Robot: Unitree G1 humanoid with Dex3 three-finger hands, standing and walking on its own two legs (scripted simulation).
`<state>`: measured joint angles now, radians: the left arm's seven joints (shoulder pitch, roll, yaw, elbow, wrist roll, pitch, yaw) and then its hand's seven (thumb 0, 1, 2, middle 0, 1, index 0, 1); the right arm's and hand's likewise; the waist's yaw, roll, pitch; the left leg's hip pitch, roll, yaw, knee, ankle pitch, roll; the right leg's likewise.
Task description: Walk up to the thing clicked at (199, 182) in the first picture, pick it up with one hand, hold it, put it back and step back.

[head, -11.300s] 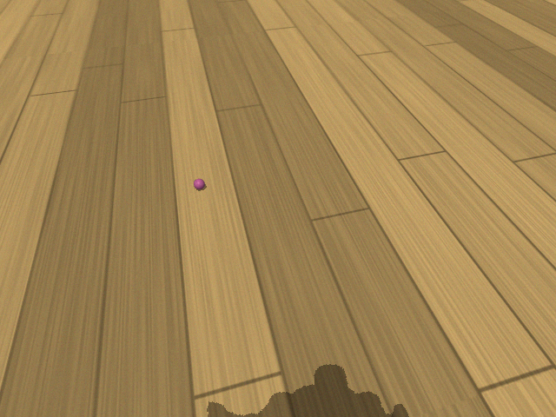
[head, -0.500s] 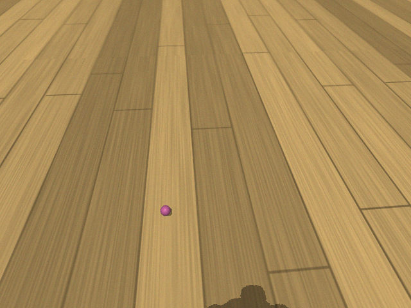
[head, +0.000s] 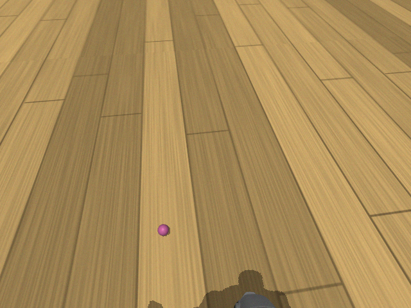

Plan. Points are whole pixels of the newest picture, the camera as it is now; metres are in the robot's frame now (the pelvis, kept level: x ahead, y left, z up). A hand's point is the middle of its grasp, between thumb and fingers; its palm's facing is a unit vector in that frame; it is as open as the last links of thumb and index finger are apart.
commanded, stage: walk up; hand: left
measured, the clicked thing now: (163, 229) +0.59 +0.20 -0.74
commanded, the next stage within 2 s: none
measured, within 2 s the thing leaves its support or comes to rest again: neither
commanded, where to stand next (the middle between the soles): +0.21 -0.03 m, yaw +0 degrees
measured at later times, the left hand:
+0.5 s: hand (89, 289) +0.21 +0.28 -0.18, palm faces -0.02 -0.94 -0.33, open 7.4 cm
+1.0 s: hand (106, 259) +0.26 +0.24 -0.14, palm faces -0.04 -0.94 -0.35, open 7.4 cm
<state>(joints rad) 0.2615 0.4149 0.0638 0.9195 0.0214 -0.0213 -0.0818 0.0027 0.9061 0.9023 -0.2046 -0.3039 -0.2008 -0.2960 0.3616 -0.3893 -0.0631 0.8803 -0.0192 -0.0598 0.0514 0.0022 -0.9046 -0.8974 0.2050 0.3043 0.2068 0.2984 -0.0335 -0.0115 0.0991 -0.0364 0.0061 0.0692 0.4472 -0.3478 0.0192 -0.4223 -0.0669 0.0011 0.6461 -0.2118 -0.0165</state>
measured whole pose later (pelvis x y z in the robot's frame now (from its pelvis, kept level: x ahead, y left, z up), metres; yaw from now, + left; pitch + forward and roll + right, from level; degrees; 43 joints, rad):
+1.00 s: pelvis +0.17 -0.01 +0.00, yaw -1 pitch -3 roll +0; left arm 0.10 0.35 0.00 1.08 -0.01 0.00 -0.02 0.00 0.90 0.90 -0.21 -0.30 -0.20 -0.30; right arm 0.07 -0.36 0.01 1.09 0.01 -0.01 0.02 0.00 -0.91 -0.90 0.20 0.30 0.20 0.30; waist 0.00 0.02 0.09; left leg -0.22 0.06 0.06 0.44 -0.16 -0.03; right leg -0.13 -0.03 0.00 0.46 -0.28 0.02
